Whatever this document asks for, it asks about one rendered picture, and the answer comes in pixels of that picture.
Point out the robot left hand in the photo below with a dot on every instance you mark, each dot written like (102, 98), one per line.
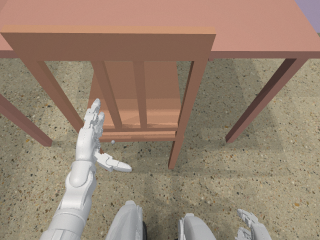
(88, 140)

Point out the chair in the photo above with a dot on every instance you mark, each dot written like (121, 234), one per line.
(135, 74)

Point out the right robot thigh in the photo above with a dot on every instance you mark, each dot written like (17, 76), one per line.
(193, 228)

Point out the left robot shin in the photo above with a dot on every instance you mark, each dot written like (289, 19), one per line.
(138, 235)

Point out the table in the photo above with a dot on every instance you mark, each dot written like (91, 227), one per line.
(245, 29)

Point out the left robot forearm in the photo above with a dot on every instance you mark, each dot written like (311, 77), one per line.
(73, 210)

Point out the robot right hand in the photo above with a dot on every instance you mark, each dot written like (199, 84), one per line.
(258, 230)

